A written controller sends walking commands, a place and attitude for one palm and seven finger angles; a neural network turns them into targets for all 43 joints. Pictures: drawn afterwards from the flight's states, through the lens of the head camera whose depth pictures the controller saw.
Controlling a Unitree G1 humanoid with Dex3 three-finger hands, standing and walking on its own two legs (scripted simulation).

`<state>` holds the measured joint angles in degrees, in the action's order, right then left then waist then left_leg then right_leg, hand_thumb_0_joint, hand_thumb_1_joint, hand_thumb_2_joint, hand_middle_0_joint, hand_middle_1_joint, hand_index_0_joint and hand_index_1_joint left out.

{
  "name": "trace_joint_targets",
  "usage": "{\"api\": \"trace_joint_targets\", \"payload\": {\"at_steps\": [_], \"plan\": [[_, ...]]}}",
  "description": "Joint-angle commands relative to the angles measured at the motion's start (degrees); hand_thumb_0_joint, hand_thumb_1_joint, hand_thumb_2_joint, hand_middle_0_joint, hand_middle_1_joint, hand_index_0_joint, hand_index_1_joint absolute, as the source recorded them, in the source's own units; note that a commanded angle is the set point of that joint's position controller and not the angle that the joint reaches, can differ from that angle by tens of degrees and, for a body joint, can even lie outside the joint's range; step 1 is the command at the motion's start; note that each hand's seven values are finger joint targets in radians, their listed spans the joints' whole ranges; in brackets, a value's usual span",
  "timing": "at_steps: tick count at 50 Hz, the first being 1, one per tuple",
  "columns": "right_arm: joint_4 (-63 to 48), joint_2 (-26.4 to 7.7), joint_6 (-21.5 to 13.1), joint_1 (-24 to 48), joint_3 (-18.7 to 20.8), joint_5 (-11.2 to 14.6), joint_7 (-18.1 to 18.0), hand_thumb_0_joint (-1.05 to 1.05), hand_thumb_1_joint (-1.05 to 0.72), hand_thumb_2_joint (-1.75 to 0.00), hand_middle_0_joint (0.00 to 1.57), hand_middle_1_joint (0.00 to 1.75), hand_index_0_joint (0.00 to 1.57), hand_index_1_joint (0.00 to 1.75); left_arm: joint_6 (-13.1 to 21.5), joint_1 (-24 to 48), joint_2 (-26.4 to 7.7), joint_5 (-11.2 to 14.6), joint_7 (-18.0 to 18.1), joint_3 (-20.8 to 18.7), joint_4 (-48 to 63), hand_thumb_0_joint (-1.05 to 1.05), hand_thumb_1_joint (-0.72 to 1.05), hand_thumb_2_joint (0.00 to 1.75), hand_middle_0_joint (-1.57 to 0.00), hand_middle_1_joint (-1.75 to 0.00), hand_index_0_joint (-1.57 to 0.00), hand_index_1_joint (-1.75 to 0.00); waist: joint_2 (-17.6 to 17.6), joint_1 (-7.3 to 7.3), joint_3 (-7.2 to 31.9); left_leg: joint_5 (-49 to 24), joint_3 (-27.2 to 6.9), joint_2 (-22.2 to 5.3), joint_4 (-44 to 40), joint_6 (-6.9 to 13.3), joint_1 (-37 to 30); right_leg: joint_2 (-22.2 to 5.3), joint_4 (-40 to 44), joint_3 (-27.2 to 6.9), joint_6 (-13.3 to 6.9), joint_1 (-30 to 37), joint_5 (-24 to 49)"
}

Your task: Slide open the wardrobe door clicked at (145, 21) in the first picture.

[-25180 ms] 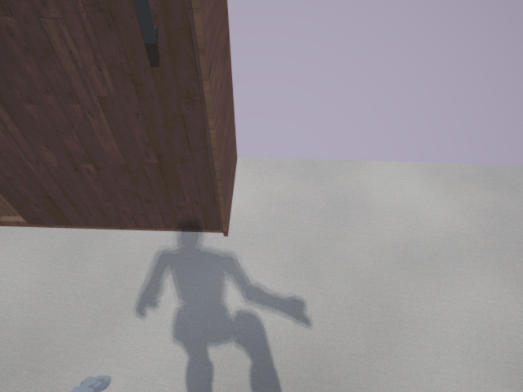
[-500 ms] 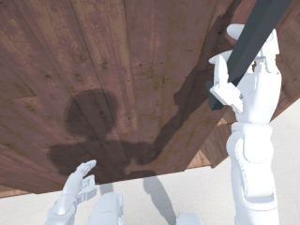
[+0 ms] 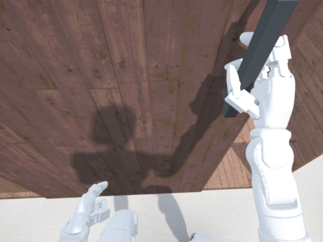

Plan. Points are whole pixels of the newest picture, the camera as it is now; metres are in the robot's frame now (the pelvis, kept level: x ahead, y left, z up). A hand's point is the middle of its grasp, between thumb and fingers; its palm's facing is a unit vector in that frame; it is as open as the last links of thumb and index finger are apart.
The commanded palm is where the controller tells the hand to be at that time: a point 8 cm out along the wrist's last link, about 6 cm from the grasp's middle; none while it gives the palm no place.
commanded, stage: step sideways, sliding the door along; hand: right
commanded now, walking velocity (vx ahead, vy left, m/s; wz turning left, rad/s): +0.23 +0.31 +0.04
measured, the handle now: (244, 63) +0.37 -0.14 +0.25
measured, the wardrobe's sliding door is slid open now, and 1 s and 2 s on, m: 0.37 0.57 0.70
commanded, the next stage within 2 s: stop walking and hold the door there in 1.74 s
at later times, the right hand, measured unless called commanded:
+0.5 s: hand (160, 92) +0.32 +0.00 +0.23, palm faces +0.10 +1.00 +0.01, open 7.1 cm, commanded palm +0.31 +0.00 +0.20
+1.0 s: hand (105, 91) +0.33 +0.09 +0.23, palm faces +0.19 +0.98 +0.01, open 7.0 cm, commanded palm +0.30 +0.10 +0.20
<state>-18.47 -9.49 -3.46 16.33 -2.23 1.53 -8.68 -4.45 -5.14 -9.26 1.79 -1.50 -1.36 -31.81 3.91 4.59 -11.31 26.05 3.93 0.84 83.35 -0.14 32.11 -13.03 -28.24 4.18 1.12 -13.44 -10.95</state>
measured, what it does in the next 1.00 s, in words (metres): steps to the left: left foot, then right foot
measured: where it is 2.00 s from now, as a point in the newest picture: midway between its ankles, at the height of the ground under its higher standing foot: outside the picture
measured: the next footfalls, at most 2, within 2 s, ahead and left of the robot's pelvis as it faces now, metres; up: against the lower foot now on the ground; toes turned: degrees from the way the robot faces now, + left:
left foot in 0.18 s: +0.04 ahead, +0.28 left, +0.00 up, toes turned +4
right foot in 0.36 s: +0.07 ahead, +0.01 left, +0.00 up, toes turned -5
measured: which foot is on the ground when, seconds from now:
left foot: up 0.00-0.16, down 0.18-0.36, up 0.38-0.82, down 0.84-0.96, up 0.98-1.00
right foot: down 0.00-0.18, up 0.20-0.34, down 0.36-0.82, up 0.84-0.94, down 0.96-1.00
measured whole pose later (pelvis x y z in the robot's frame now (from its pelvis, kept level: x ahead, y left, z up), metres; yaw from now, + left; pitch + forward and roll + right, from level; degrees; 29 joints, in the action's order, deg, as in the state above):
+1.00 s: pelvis -0.01 +0.24 -0.04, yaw -1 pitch -7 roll +1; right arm -9.4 -9.4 0.5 26.9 2.5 3.1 -8.8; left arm -0.8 -4.1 -10.4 2.9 1.3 -2.6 -38.2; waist -0.8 5.8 -9.9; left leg 20.7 -3.9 -4.6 52.0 -1.5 21.0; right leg -3.4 -45.5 2.5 0.3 -16.6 -20.9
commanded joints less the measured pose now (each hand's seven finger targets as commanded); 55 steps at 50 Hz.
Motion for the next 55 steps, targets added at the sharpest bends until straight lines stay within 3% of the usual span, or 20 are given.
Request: {"api": "trace_joint_targets", "payload": {"at_steps": [1,4,7,9,11,16,18,20,22,28,36,39,40,42,44,45,47,49,51,55], "plan": [[-11.94,4.25,-5.84,27.82,-8.94,0.67,5.42,0.00,-0.90,-0.90,0.45,1.40,0.45,1.40,4.78,4.62,-7.18,0.99,0.59,-2.45,9.93,0.00,0.90,0.90,-0.20,-0.30,-0.20,-0.30,11.94,-5.31,21.60,-2.95,-0.54,-5.12,-20.80,0.22,-3.70,-12.11,9.48,-1.84,-9.53,13.60,11.11],[-7.30,3.58,-5.41,29.85,-7.57,1.14,5.40,0.00,-0.90,-0.90,0.45,1.40,0.45,1.40,6.27,4.79,-6.64,1.27,1.15,-1.83,10.44,0.00,0.90,0.90,-0.20,-0.30,-0.20,-0.30,15.99,-6.05,22.10,-0.25,3.41,-2.72,-37.81,0.07,-16.34,-9.98,4.73,-1.35,-7.06,6.99,-0.02],[-4.22,4.64,-3.67,30.80,-8.46,1.25,5.20,0.00,-0.90,-0.90,0.45,1.40,0.45,1.40,7.63,4.03,-5.01,2.65,1.77,-1.19,8.81,0.00,0.90,0.90,-0.20,-0.30,-0.20,-0.30,4.72,-5.86,23.07,-12.79,3.47,-0.58,-54.34,-0.77,-25.60,-0.79,-12.53,0.06,-3.70,-0.18,-15.00],[-4.73,1.51,-3.17,34.68,-7.77,0.89,4.40,0.00,-0.90,-0.90,0.45,1.40,0.45,1.40,8.29,6.72,-1.68,2.51,2.31,-0.51,7.79,0.00,0.90,0.90,-0.20,-0.30,-0.20,-0.30,-22.19,-5.35,20.28,-14.50,-19.16,-15.43,-68.57,7.24,-23.48,9.09,-38.58,0.86,-0.24,-14.30,-23.47],[-11.66,-3.53,-2.76,41.22,-4.02,1.91,3.54,0.00,-0.90,-0.90,0.45,1.40,0.45,1.40,8.68,8.51,-6.10,1.97,2.80,-1.87,6.78,0.00,0.90,0.90,-0.20,-0.30,-0.20,-0.30,-28.38,-3.77,16.43,-0.21,-34.43,-18.53,-71.16,14.20,-17.45,12.21,-55.00,-6.40,0.66,-18.66,-20.87],[-7.19,3.08,-4.02,32.82,-6.97,1.96,3.12,0.00,-0.90,-0.90,0.45,1.40,0.45,1.40,5.15,5.32,-6.58,1.42,2.52,-2.37,4.59,0.00,0.90,0.90,-0.20,-0.30,-0.20,-0.30,-13.28,-7.29,23.56,-31.65,-5.16,-9.21,-41.65,8.46,-22.89,9.83,7.36,-1.31,-1.26,6.70,3.22],[-7.24,5.80,-6.53,32.41,-9.61,2.72,4.06,0.00,-0.90,-0.90,0.45,1.40,0.45,1.40,5.77,7.68,-8.72,0.59,1.48,-4.09,7.67,0.00,0.90,0.90,-0.20,-0.30,-0.20,-0.30,13.85,-5.77,29.21,1.06,-3.10,0.09,-12.09,2.64,-0.78,-13.91,12.72,-29.80,-10.28,26.45,23.25],[-12.63,1.00,-7.29,38.66,-6.17,2.84,3.76,0.00,-0.90,-0.90,0.45,1.40,0.45,1.40,5.76,9.01,-7.45,-0.10,0.98,-2.74,7.20,0.00,0.90,0.90,-0.20,-0.30,-0.20,-0.30,7.04,-7.24,24.69,-1.84,-9.90,-0.80,9.93,1.80,4.29,-16.98,16.02,-36.30,-13.48,16.90,12.95],[-9.56,-1.05,-6.61,35.56,-4.95,2.01,3.33,0.00,-0.90,-0.90,0.45,1.40,0.45,1.40,4.65,8.50,-7.26,-0.01,1.36,-1.92,5.82,0.00,0.90,0.90,-0.20,-0.30,-0.20,-0.30,5.08,-6.55,20.99,-1.50,-9.28,-1.51,18.03,1.11,13.57,-15.96,12.40,-26.52,-17.37,19.13,14.18],[-8.81,5.12,-4.05,35.10,-9.69,0.94,5.26,0.00,-0.90,-0.90,0.45,1.40,0.45,1.40,6.22,3.28,-6.68,0.28,1.53,-1.38,8.01,0.00,0.90,0.90,-0.20,-0.30,-0.20,-0.30,7.97,-5.17,24.31,-6.43,-3.38,-3.50,14.21,0.06,19.46,-10.91,9.91,-10.72,-12.85,20.31,7.36],[1.23,5.64,-2.18,38.29,-9.37,1.51,6.19,0.00,-0.90,-0.90,0.45,1.40,0.45,1.40,8.83,2.90,-6.33,0.96,3.02,-0.67,8.14,0.00,0.90,0.90,-0.20,-0.30,-0.20,-0.30,18.31,-5.97,21.52,-3.75,5.43,-1.62,-32.74,-0.10,-12.80,-7.00,9.77,-1.66,-6.77,3.08,-10.73],[2.67,4.92,-2.42,37.83,-9.34,1.79,6.40,0.00,-0.90,-0.90,0.45,1.40,0.45,1.40,9.41,4.03,-4.01,1.57,3.05,-0.20,6.78,0.00,0.90,0.90,-0.20,-0.30,-0.20,-0.30,1.78,-5.57,23.44,-10.59,1.70,-1.42,-51.94,-0.31,-22.78,-0.44,-11.67,-2.59,-3.49,-2.76,-17.10],[2.26,2.79,-2.47,37.98,-8.53,1.64,6.13,0.00,-0.90,-0.90,0.45,1.40,0.45,1.40,9.50,4.06,-2.61,1.93,3.30,0.05,5.56,0.00,0.90,0.90,-0.20,-0.30,-0.20,-0.30,-12.75,-5.28,22.37,-12.39,-8.72,-7.64,-62.22,2.90,-20.82,4.74,-26.01,-1.26,-1.83,-5.62,-18.08],[-5.24,-2.01,-2.38,38.11,-4.69,2.88,4.12,0.00,-0.90,-0.90,0.45,1.40,0.45,1.40,10.05,6.08,-1.93,1.62,3.66,0.62,4.87,0.00,0.90,0.90,-0.20,-0.30,-0.20,-0.30,-11.50,-5.13,22.44,-18.18,-25.07,-17.06,-66.61,9.87,-18.97,9.75,-41.60,-2.07,-0.25,-12.48,-22.99],[-6.42,-1.54,-1.56,42.44,-5.50,2.62,4.11,0.00,-0.90,-0.90,0.45,1.40,0.45,1.40,8.62,6.95,-5.04,1.55,3.17,-1.34,4.42,0.00,0.90,0.90,-0.20,-0.30,-0.20,-0.30,-34.42,-4.63,17.23,-14.42,-29.44,-16.03,-65.65,13.88,-16.56,11.67,-41.92,-5.28,0.44,-13.80,-19.38],[-5.84,0.89,-1.51,41.43,-6.06,3.00,4.19,0.00,-0.90,-0.90,0.45,1.40,0.45,1.40,7.76,6.62,-5.56,1.70,3.08,-2.03,3.92,0.00,0.90,0.90,-0.20,-0.30,-0.20,-0.30,-36.57,-5.19,16.35,-20.12,-22.03,-14.90,-62.16,14.15,-15.72,10.20,-33.91,-5.40,-0.45,-9.52,-18.88],[-5.59,5.51,-2.30,36.35,-8.69,3.49,4.25,0.00,-0.90,-0.90,0.45,1.40,0.45,1.40,6.77,4.38,-6.40,1.87,3.18,-2.22,3.28,0.00,0.90,0.90,-0.20,-0.30,-0.20,-0.30,-20.18,-8.50,23.01,-32.56,-6.30,-7.24,-38.35,6.92,-18.54,8.93,7.98,-3.04,-1.05,7.46,3.62],[-9.24,9.35,-6.20,37.67,-12.62,3.53,5.80,0.00,-0.90,-0.90,0.45,1.40,0.45,1.40,7.22,9.05,-7.23,0.69,0.88,-4.08,6.53,0.00,0.90,0.90,-0.20,-0.30,-0.20,-0.30,13.35,-6.66,28.11,1.59,-3.71,-0.79,-9.75,1.48,-0.44,-12.75,12.03,-26.13,-7.31,25.38,33.44],[-11.35,5.09,-7.53,38.33,-10.43,3.48,5.43,0.00,-0.90,-0.90,0.45,1.40,0.45,1.40,6.10,9.27,-6.69,-0.02,-0.33,-3.45,7.08,0.00,0.90,0.90,-0.20,-0.30,-0.20,-0.30,12.01,-6.98,21.72,0.16,-8.41,-0.83,4.03,1.22,2.72,-14.50,13.26,-32.00,-13.62,15.28,25.86],[-12.12,5.61,-6.36,32.93,-11.10,1.10,5.64,0.00,-0.90,-0.90,0.45,1.40,0.45,1.40,6.16,2.29,-6.70,1.10,-0.76,-2.95,7.45,0.00,0.90,0.90,-0.20,-0.30,-0.20,-0.30,7.61,-5.95,23.78,1.87,-5.22,-0.65,14.09,0.93,19.21,-12.56,5.74,-14.78,-15.37,27.31,27.89]]}}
